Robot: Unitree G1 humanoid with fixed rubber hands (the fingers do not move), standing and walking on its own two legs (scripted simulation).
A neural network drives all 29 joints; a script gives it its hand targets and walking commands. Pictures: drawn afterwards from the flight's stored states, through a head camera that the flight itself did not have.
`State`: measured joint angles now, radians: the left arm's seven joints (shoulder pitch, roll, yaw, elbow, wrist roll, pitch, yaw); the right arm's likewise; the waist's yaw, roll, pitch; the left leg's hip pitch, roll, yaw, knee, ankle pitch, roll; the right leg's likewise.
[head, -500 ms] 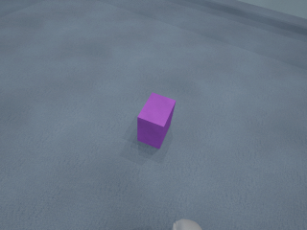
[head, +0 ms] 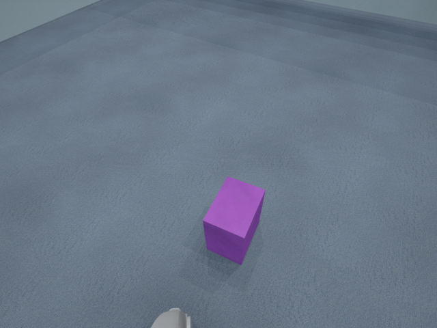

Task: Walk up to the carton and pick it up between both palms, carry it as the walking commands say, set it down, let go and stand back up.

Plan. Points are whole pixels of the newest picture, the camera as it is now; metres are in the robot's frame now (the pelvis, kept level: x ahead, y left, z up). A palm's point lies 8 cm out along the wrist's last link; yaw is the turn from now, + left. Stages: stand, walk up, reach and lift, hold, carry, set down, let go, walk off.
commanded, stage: walk up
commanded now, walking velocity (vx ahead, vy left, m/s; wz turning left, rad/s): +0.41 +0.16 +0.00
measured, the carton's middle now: (234, 221) +0.65 -0.02 -0.63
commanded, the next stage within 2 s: none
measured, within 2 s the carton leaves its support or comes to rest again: neither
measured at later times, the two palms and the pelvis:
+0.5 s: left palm (99, 305) +0.19 +0.28 -0.15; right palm out of the picture +0.15 -0.19 -0.14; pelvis +0.14 +0.04 -0.01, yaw -3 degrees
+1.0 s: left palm (126, 313) +0.18 +0.21 -0.13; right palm (329, 269) +0.29 -0.23 -0.15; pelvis +0.22 +0.00 +0.00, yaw -1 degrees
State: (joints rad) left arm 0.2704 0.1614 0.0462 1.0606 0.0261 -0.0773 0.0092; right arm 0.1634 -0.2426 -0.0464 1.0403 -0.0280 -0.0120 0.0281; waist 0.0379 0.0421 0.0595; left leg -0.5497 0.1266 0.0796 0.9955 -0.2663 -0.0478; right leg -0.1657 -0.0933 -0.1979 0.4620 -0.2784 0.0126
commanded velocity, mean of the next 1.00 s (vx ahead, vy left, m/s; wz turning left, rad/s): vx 0.21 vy -0.02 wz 0.00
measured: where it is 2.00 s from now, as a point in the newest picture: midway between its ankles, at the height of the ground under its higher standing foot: outside the picture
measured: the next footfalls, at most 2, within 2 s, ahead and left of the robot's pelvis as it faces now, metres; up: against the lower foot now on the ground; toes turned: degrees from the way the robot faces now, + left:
left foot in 0.16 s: +0.22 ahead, +0.17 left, +0.00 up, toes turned +10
right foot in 0.58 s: +0.22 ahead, -0.11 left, +0.00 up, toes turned -12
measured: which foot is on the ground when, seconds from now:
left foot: up 0.00-0.14, down 0.16-0.60, up 0.62-1.00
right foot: down 0.00-0.16, up 0.18-0.56, down 0.58-1.00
